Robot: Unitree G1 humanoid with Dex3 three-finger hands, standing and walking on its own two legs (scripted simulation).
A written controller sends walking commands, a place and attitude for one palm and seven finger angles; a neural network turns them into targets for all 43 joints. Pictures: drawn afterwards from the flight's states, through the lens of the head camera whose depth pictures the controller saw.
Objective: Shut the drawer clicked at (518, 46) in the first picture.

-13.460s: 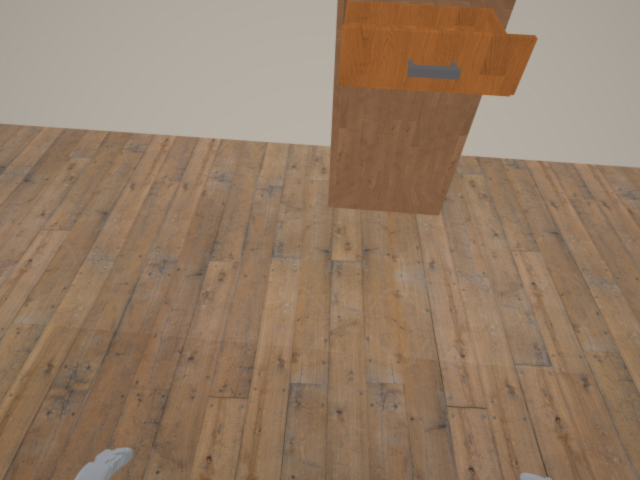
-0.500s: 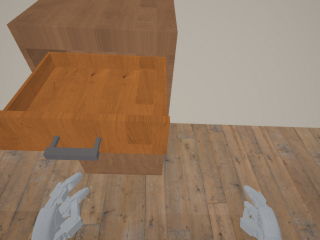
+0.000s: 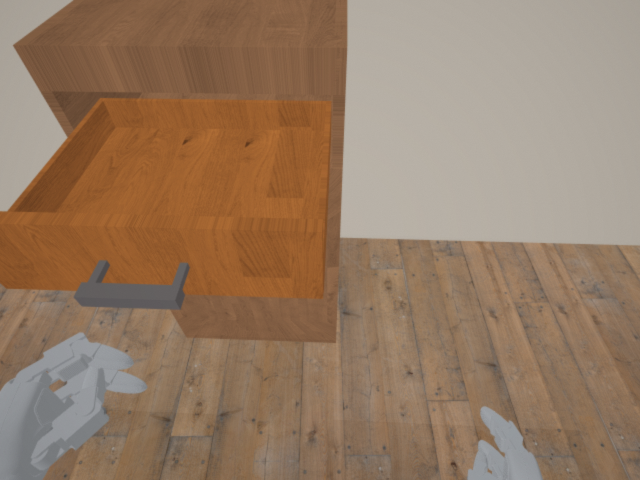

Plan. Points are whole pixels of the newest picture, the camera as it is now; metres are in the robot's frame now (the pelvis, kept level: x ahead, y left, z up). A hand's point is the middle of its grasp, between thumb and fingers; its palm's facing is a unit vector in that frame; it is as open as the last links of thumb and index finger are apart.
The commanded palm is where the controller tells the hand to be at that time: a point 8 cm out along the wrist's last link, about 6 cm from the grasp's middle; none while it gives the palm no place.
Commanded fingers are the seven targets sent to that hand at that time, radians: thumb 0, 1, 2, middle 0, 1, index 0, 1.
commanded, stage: raise the hand and make a fist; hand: left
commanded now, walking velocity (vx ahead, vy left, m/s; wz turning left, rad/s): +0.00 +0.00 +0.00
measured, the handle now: (136, 282) +0.33 +0.24 +0.08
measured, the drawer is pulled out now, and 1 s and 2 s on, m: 0.29 0.29 0.29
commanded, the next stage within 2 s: bring the fist close to the handle in 1.08 s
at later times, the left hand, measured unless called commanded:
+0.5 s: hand (71, 419) +0.16 +0.21 +0.14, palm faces +0.01 -1.00 -0.08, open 3.2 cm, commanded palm +0.11 +0.27 +0.16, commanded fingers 0.00 0.90 0.90 -1.40 -1.60 -1.40 -1.60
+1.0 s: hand (66, 395) +0.17 +0.21 +0.17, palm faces +0.05 -0.99 -0.14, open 3.3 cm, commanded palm +0.11 +0.26 +0.18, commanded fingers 0.00 0.90 0.90 -1.40 -1.60 -1.40 -1.60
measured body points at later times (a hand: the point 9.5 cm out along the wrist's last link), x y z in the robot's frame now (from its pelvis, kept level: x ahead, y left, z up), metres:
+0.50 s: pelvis +0.00 +0.04 +0.02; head -0.03 +0.03 +0.47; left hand +0.15 +0.27 +0.15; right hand +0.22 -0.15 -0.01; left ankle +0.00 +0.14 -0.69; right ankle +0.00 -0.08 -0.69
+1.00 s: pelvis +0.01 +0.02 +0.03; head -0.01 +0.00 +0.48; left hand +0.16 +0.26 +0.18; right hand +0.21 -0.20 -0.02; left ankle +0.00 +0.14 -0.69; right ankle +0.00 -0.08 -0.69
